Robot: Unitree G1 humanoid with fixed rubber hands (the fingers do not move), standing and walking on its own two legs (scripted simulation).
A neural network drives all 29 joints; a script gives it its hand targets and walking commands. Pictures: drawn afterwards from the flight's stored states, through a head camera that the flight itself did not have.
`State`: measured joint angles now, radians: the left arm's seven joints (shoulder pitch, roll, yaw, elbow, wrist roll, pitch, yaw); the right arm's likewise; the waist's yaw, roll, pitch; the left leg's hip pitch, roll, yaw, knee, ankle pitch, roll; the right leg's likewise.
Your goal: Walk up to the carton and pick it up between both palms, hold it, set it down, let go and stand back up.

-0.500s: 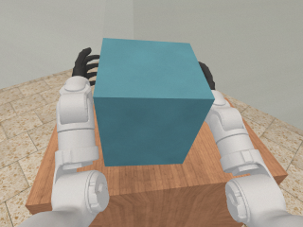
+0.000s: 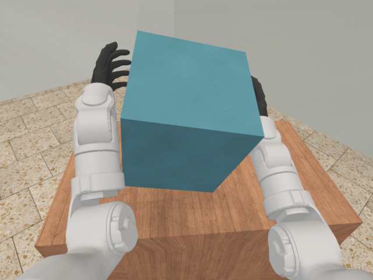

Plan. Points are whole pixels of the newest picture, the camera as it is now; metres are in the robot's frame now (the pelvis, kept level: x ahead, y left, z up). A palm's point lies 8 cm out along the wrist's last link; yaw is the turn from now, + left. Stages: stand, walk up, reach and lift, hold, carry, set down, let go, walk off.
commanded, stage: set down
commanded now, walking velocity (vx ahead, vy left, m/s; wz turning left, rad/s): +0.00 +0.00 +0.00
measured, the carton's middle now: (180, 123) +0.37 +0.01 +0.19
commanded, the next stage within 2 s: none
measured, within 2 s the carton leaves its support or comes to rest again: neither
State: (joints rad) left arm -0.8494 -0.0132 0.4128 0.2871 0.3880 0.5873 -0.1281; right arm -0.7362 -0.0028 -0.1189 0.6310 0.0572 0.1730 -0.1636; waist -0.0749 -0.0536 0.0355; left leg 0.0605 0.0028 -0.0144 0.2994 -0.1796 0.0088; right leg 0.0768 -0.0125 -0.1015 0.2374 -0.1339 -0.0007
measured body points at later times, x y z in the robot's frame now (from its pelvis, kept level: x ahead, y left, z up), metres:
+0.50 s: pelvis +0.01 +0.01 +0.00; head -0.02 +0.05 +0.45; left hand +0.42 +0.16 +0.21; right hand +0.39 -0.15 +0.17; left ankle +0.01 +0.11 -0.75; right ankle +0.01 -0.11 -0.75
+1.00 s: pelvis +0.01 +0.01 +0.00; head -0.01 +0.05 +0.45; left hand +0.43 +0.15 +0.18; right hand +0.39 -0.15 +0.14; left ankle +0.01 +0.11 -0.75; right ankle +0.01 -0.11 -0.75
